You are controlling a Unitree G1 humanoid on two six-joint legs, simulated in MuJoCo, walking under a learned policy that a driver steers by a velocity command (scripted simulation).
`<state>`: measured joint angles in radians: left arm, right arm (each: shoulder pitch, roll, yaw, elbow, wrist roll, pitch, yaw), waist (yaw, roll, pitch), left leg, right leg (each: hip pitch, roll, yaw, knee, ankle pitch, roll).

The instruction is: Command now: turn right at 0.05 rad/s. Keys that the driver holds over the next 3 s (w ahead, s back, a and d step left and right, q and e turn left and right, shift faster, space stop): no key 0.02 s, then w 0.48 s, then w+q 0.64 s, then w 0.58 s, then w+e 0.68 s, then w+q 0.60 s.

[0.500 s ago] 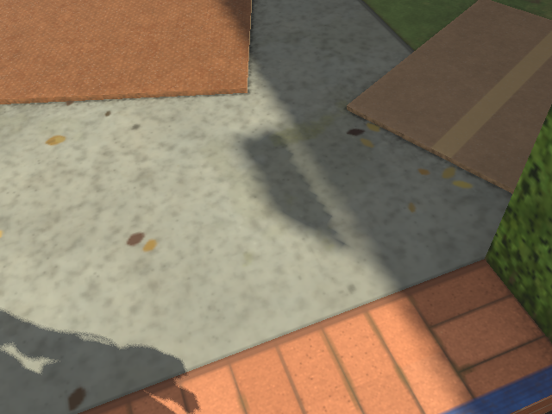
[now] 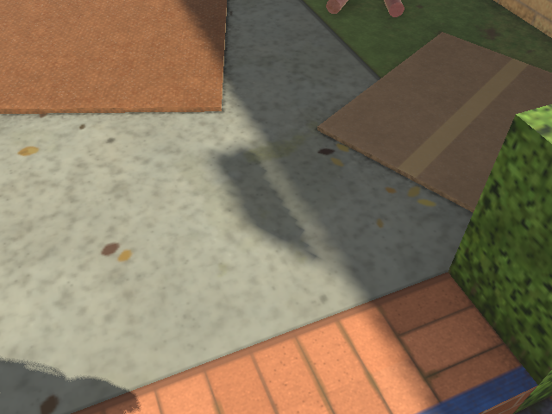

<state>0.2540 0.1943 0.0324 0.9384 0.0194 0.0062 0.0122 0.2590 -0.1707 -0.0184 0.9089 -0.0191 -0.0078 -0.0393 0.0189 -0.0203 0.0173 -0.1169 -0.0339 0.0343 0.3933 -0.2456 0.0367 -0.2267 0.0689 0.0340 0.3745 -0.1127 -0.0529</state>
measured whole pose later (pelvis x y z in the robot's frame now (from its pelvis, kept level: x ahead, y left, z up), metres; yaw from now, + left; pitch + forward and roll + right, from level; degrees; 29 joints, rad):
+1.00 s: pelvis +0.38 +0.06 +0.10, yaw +14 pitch +2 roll +1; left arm 0.17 0.20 0.01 0.73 0.04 -0.08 0.00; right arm 0.29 -0.23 -0.05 0.96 -0.03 -0.03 0.01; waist 0.02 -0.01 -0.03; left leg -0.53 -0.17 0.08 0.93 -0.45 0.17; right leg -0.75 -0.03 0.08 1.76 -0.21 -0.09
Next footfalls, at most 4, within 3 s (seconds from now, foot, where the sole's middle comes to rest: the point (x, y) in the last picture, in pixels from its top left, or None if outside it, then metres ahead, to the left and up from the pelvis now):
0.82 left None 0.43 0.10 -0.62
1.34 right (251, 283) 0.81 0.10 -0.62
1.86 left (149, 225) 0.99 0.39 -0.62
2.40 right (209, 152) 1.31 0.26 -0.62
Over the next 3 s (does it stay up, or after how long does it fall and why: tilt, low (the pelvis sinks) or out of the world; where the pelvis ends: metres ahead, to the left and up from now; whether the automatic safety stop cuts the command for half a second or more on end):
stays up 1.48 0.38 0.15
